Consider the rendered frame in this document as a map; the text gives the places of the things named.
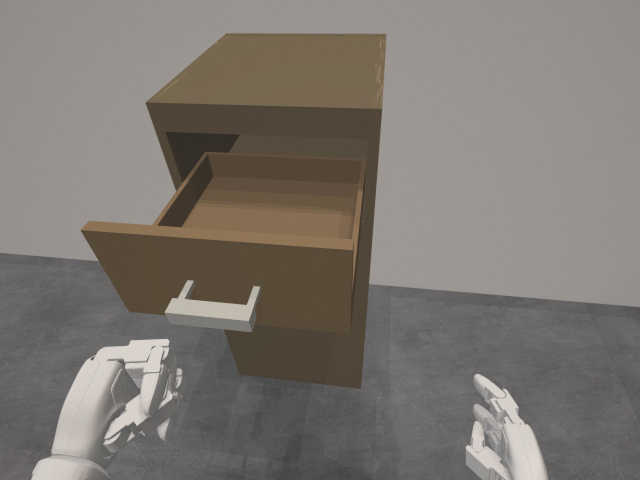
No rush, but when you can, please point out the cabinet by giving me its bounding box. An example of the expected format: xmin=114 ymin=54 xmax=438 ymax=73
xmin=145 ymin=33 xmax=387 ymax=389

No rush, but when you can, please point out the robot right hand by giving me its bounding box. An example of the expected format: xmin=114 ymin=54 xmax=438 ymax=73
xmin=466 ymin=374 xmax=548 ymax=480

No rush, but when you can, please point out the robot left forearm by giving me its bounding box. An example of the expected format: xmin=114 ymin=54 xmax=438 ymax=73
xmin=31 ymin=455 xmax=110 ymax=480

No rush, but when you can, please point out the handle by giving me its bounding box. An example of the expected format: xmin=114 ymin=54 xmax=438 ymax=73
xmin=164 ymin=280 xmax=261 ymax=332

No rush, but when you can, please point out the drawer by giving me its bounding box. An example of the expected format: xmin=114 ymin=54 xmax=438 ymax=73
xmin=81 ymin=152 xmax=366 ymax=334

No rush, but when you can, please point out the robot left hand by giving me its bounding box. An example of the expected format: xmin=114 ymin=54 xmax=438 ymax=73
xmin=51 ymin=339 xmax=187 ymax=470

